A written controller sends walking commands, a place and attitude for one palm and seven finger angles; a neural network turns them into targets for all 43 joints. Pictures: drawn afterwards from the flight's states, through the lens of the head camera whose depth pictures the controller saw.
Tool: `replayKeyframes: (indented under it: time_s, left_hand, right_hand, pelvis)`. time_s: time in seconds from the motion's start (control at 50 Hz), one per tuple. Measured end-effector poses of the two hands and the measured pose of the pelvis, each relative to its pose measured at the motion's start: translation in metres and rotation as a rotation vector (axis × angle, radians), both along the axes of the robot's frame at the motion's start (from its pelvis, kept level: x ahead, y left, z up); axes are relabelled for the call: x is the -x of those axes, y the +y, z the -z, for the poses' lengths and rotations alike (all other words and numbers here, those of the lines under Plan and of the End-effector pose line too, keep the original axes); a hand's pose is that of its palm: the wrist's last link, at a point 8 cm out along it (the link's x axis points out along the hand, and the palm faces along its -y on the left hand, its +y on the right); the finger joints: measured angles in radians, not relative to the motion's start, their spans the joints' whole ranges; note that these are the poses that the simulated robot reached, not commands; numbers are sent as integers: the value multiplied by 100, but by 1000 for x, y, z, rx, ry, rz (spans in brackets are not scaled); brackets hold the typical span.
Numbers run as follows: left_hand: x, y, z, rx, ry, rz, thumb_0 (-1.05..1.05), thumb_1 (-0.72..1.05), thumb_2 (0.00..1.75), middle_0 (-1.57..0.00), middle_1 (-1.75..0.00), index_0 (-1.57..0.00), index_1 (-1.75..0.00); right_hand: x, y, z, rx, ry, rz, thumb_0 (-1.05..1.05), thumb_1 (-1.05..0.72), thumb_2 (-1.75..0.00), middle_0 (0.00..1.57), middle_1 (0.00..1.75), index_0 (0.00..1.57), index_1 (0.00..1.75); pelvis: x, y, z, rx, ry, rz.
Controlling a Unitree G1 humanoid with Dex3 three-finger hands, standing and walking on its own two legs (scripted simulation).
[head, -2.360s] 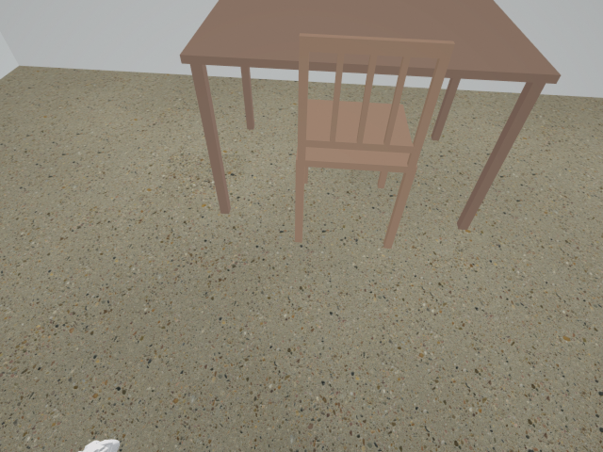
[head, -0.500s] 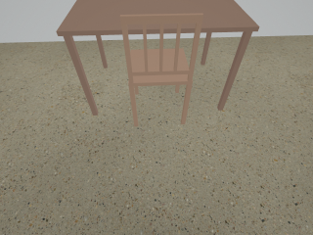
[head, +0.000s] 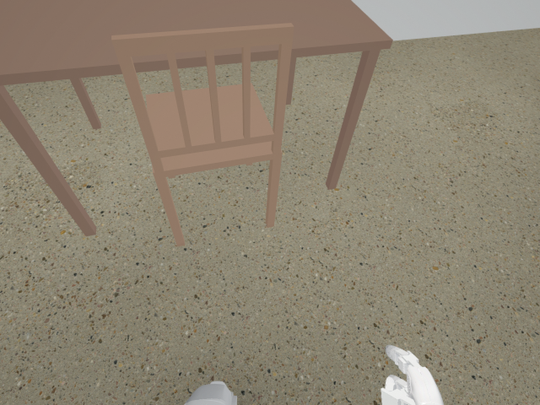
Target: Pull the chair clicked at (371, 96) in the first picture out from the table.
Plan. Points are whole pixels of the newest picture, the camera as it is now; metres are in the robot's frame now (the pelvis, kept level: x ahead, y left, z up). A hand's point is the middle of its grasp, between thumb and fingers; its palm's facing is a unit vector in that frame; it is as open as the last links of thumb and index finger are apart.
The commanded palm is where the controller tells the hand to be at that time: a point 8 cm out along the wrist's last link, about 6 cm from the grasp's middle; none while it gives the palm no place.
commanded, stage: walk to a spot facing it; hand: left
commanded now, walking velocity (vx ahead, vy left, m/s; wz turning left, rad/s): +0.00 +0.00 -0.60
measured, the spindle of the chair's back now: (214, 100) +0.83 +0.26 -0.07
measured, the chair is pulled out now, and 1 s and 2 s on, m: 0.00 0.00 0.00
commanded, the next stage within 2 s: turn to face it in 1.92 s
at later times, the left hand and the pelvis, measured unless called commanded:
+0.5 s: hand (216, 289) +0.32 +0.14 -0.13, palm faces -0.34 -0.91 -0.26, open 7.4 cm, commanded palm none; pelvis +0.11 +0.01 +0.01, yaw -18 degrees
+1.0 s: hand (202, 288) +0.33 +0.17 -0.15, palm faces -0.54 -0.82 -0.17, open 7.4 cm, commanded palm none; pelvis +0.15 +0.05 +0.03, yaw -36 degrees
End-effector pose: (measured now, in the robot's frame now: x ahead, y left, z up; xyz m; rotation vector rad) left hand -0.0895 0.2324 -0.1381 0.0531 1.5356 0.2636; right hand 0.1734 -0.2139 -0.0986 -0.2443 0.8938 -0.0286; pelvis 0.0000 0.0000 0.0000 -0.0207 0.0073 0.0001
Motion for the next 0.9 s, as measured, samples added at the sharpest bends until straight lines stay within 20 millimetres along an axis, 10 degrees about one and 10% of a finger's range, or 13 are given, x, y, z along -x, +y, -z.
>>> replayKeyframes:
  time_s: [0.18, 0.4, 0.58, 0.72, 0.9]
  left_hand:
    - [-213, 53, -22, -45, -295, 235, 1, 91, 90, -20, -29, -20, -30]
    - [-395, -15, -42, -31, -502, 558, 1, 91, 90, -20, -29, -20, -30]
    - [-421, -45, -33, 29, -467, 633, 1, 90, 90, -20, -30, -20, -30]
    - [-432, -24, -8, 94, -396, 649, 1, 90, 90, -21, -30, -21, -30]
    - [-436, -4, -18, 99, -298, 697, 1, 91, 90, -20, -30, -20, -30]
  right_hand:
    - [67, -3, 0, 24, 210, 230, 1, -91, -90, 20, 30, 21, 30]
    - [156, -24, 30, -25, 439, 517, 1, -91, -90, 20, 30, 20, 30]
    - [129, -27, 19, -6, 393, 601, 1, -91, -90, 20, 30, 20, 30]
    - [91, -3, 3, 38, 260, 633, 1, -91, -90, 20, 30, 20, 30]
    - [97, 35, -15, -2, 285, 713, 1, -90, -90, 21, 30, 21, 30]
  pelvis:
    - [-44, 22, -19, -11, -21, 128]
    - [-95, 10, -6, -30, -21, 262]
    - [-116, 15, -11, -6, -19, 354]
    - [-135, 41, -6, 1, -6, 440]
    - [-150, 52, -27, 30, -13, 552]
